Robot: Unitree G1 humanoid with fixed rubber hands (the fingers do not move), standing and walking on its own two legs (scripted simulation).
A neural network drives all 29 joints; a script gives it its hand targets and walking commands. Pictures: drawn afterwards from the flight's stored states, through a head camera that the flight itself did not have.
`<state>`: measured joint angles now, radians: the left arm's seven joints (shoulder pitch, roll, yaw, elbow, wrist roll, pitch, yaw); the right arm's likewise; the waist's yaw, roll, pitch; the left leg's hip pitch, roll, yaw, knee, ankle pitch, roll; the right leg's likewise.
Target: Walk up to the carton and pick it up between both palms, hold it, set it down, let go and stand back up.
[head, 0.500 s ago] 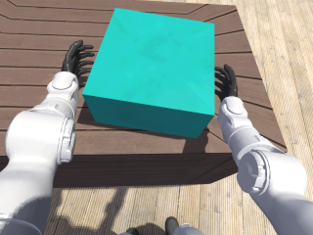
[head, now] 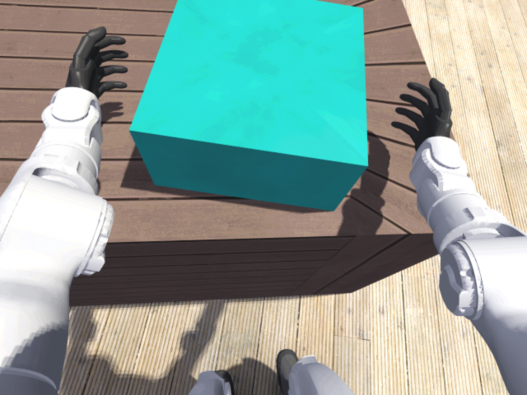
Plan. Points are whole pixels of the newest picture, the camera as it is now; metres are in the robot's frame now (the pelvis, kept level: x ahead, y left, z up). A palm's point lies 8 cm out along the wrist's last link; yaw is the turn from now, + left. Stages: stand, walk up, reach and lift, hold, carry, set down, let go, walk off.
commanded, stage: set down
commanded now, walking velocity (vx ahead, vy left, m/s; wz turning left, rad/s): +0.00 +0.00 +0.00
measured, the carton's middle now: (260, 95) +0.57 -0.04 +0.03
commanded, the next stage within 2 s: none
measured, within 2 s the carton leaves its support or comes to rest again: neither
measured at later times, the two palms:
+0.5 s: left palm out of the picture +0.53 +0.24 +0.22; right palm (493, 61) +0.46 -0.27 +0.20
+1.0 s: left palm (40, 81) +0.49 +0.23 +0.15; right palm (443, 120) +0.43 -0.24 +0.13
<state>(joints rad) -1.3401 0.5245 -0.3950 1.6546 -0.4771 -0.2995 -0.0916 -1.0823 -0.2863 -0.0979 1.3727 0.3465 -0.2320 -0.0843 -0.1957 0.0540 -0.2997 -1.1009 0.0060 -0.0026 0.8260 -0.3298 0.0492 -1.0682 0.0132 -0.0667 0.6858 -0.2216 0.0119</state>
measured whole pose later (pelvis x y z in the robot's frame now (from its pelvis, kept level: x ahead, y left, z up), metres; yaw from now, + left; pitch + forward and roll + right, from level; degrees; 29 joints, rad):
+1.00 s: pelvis +0.00 -0.01 +0.04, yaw +1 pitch +20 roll -2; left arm -1.11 0.57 -0.25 1.41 -0.47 -0.12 -0.16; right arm -0.87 -0.24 -0.01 0.98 0.38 0.00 -0.19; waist -0.15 0.01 -0.19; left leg -0.69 0.00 0.00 0.59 -0.25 0.04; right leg -0.67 0.01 -0.05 0.47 -0.15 0.00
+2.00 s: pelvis +0.01 +0.01 +0.05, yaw +1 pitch +2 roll -3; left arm -0.43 0.49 -0.05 0.83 -0.37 -0.11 -0.18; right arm -0.27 -0.20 0.06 0.62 0.36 -0.12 -0.24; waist -0.06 0.02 0.01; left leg -0.29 -0.02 0.01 0.54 -0.29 0.06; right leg -0.27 0.01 -0.03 0.41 -0.18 0.02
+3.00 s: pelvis +0.03 -0.01 +0.05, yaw +1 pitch -7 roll -2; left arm 0.16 0.42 0.00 0.40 -0.24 -0.05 -0.13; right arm 0.18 -0.12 -0.01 0.39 0.18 -0.08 -0.17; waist 0.03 0.02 0.12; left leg -0.05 0.00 0.01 0.49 -0.33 0.03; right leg -0.05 0.03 -0.02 0.41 -0.23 0.00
